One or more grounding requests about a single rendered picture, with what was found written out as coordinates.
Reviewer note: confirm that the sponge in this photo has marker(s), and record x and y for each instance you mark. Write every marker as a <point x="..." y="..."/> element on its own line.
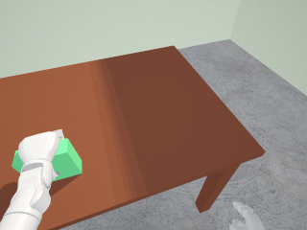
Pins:
<point x="66" y="161"/>

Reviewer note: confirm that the right robot hand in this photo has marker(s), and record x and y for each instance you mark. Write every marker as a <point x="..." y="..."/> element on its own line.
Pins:
<point x="252" y="221"/>

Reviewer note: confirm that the left robot hand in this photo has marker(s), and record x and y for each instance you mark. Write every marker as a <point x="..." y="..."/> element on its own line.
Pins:
<point x="42" y="146"/>

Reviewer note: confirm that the table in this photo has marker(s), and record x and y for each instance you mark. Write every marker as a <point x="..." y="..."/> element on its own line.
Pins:
<point x="142" y="123"/>

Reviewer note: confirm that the left robot forearm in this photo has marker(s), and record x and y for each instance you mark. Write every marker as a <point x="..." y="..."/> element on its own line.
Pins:
<point x="32" y="197"/>

